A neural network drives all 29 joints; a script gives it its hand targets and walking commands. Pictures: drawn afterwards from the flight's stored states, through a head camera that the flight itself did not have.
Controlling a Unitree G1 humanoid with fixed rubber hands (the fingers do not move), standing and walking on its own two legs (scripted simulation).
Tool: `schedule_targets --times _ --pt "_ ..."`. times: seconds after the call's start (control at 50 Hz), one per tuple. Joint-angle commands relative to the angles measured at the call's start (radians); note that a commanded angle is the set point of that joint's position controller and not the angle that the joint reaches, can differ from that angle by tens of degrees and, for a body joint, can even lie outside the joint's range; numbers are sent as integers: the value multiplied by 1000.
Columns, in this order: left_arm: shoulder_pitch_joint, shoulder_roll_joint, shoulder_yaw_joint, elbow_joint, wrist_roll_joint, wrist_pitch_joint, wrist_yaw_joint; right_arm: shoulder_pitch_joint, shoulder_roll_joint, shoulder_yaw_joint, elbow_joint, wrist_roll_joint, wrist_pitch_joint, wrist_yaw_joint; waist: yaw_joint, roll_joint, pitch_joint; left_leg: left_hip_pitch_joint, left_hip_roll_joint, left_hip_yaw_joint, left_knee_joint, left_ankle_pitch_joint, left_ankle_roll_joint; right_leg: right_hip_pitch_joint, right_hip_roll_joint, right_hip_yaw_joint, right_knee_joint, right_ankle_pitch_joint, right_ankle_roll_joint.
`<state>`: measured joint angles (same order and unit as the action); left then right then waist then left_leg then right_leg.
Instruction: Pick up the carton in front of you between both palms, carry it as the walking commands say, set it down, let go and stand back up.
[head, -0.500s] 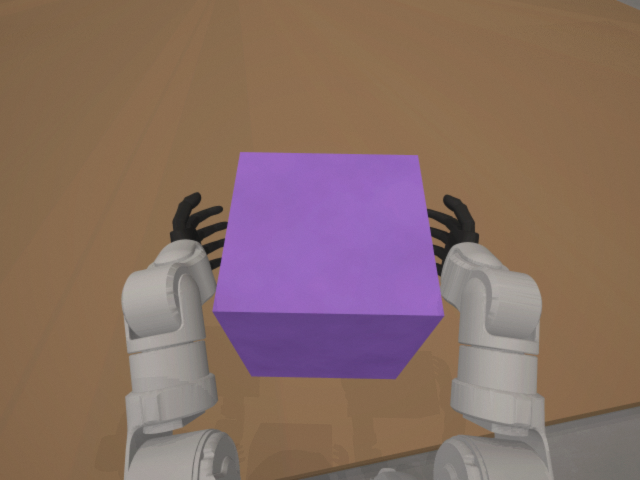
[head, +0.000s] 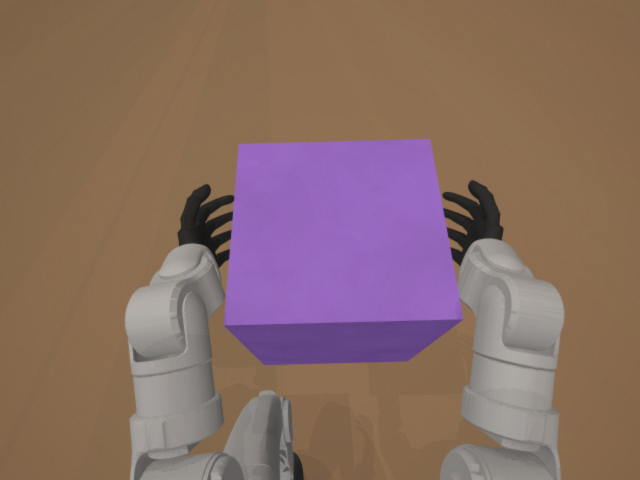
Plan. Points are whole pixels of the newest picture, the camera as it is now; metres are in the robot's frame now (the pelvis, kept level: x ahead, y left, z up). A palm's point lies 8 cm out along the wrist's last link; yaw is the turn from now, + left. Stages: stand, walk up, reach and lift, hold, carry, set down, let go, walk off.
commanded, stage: carry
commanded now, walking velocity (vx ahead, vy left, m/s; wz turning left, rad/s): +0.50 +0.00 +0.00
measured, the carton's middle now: (335, 268) +0.36 +0.01 +0.07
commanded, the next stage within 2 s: none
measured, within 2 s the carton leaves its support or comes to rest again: neither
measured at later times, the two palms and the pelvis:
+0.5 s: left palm (228, 44) +0.66 +0.17 +0.21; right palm (440, 38) +0.65 -0.13 +0.22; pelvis +0.32 +0.02 +0.07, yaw +0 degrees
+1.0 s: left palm (279, 15) +0.93 +0.13 +0.15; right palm (428, 13) +0.94 -0.17 +0.14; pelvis +0.62 -0.03 +0.07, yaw +1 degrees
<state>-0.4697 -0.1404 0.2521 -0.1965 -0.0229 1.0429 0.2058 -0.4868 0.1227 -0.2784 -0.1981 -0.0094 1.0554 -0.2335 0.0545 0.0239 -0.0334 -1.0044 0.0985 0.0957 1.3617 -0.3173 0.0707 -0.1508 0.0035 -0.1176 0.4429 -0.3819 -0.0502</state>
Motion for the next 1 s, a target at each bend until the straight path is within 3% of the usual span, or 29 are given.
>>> schedule_targets --times 0.0,0.04,0.06,0.08,0.1,0.12,0.14,0.16,0.18,0.22,0.26,0.38,0.44,0.52,0.56,0.58,0.6,0.62,0.64,0.66,0.68,0.7,0.74,0.78,0.82,0.88,0.98 --pt "-536 -576 -560 -46 -150 8 2 -532 602 566 -8 124 1 2 20 -170 -265 124 -49 106 -325 82 17 190 -186 113 -166 740 -153" --pt "-541 -583 -550 -30 -137 15 -1 -527 613 560 9 121 7 4 -19 -193 -308 342 -148 189 -484 83 37 201 -174 25 -50 1225 -113" --pt "-539 -583 -546 -25 -132 16 -1 -526 615 561 15 122 8 6 -66 -224 -364 477 -184 190 -564 119 34 220 -177 7 84 1363 -81" --pt "-546 -585 -545 -26 -126 15 -1 -529 624 562 18 126 6 9 -155 -222 -454 706 -211 194 -726 193 26 202 -165 -52 325 1366 -40" --pt "-569 -590 -543 -30 -118 14 -1 -531 634 562 19 130 6 13 -217 -126 -541 1005 -165 88 -801 248 26 23 -116 -34 578 1050 -13" --pt "-539 -622 -535 -23 -110 15 -3 -569 627 565 12 140 2 12 -133 235 -646 1283 233 -614 -870 382 216 -380 70 25 934 85 48" --pt "-554 -586 -510 -20 -107 16 0 -561 662 591 23 171 2 16 -137 216 -686 1280 227 -808 -939 410 293 -452 105 202 1160 -17 18" --pt "-585 -614 -510 -31 -113 13 2 -596 667 616 -22 189 -3 21 -145 133 -616 1225 214 -696 -887 400 272 -537 57 238 1218 -13 -8" --pt "-603 -620 -500 -45 -110 10 4 -637 701 646 -45 217 -7 27 -144 38 -543 1164 204 -628 -882 369 232 -590 22 199 1190 -24 -16" --pt "-613 -617 -477 -45 -87 0 10 -693 727 673 -88 252 -20 36 -108 -2 -491 1065 169 -507 -909 250 182 -608 -21 190 1100 -14 -25" --pt "-608 -610 -484 -49 -75 -4 16 -711 721 684 -114 268 -28 44 -101 21 -464 1016 163 -439 -960 190 174 -593 -38 158 968 -31 -22" --pt "-559 -559 -503 -17 -69 34 26 -566 617 604 -38 205 11 27 -109 78 -406 1058 144 -271 -1018 359 180 -672 -91 88 617 124 21" --pt "-572 -573 -506 26 -77 62 16 -540 606 562 19 158 36 24 -118 101 -344 1062 104 -188 -1039 429 146 -647 -79 43 424 220 36" --pt "-629 -613 -507 66 -91 77 2 -584 618 532 51 125 49 26 -125 108 -274 1082 89 -126 -1060 514 108 -566 -50 -14 224 313 26" --pt "-641 -623 -499 90 -89 80 1 -597 625 523 73 112 51 23 -116 132 -256 1100 92 -104 -1038 571 80 -503 -36 -26 146 316 11" --pt "-646 -625 -493 104 -85 80 1 -600 632 522 87 107 51 22 -106 140 -255 1101 95 -86 -1004 661 62 -447 -23 -35 102 312 1" --pt "-645 -626 -485 121 -80 79 1 -603 640 522 102 102 50 22 -87 146 -277 1098 91 -59 -932 783 37 -350 0 -58 52 312 -7" --pt "-627 -631 -475 146 -71 77 1 -603 649 523 115 101 50 22 -48 112 -332 1051 64 -2 -787 830 2 -162 39 -101 -16 328 -10" --pt "-597 -636 -460 169 -63 73 1 -610 653 527 121 102 50 23 -14 47 -423 914 35 36 -603 675 -31 83 -13 -43 0 285 -16" --pt "-575 -628 -445 179 -55 71 3 -623 666 538 122 109 53 24 -1 -119 -501 703 -22 53 -360 388 -60 270 -243 313 -7 219 -62" --pt "-603 -639 -453 191 -49 61 7 -625 701 539 122 110 50 27 -4 -385 -507 372 -182 -15 -133 -133 -80 451 -398 709 -117 286 -196" --pt "-590 -680 -457 187 -51 55 0 -662 739 554 133 120 44 30 -5 -299 -492 281 -123 -106 -10 -167 -49 448 -389 665 -104 321 -206" --pt "-641 -769 -509 128 -85 28 -24 -662 818 568 137 121 17 43 -8 -81 -451 259 -52 -121 -66 -70 -31 339 -332 477 -89 402 -158" --pt "-670 -835 -556 82 -109 -2 -47 -622 872 579 142 107 -12 54 -29 -94 -446 307 -18 -115 -179 1 -47 272 -301 370 -125 406 -118" --pt "-605 -863 -593 64 -114 -29 -63 -547 898 612 127 94 -39 61 -34 -132 -445 310 -18 -87 -250 28 -66 268 -288 314 -156 430 -119" --pt "-466 -861 -636 24 -106 -55 -77 -420 901 658 78 75 -67 67 -35 -134 -416 257 -15 -42 -402 76 -87 319 -274 242 -185 537 -125" --pt "-225 -853 -674 -82 -112 -63 -89 -240 911 742 -75 122 -73 85 -27 -147 -346 293 -40 36 -668 231 -94 369 -221 123 -194 733 -86"
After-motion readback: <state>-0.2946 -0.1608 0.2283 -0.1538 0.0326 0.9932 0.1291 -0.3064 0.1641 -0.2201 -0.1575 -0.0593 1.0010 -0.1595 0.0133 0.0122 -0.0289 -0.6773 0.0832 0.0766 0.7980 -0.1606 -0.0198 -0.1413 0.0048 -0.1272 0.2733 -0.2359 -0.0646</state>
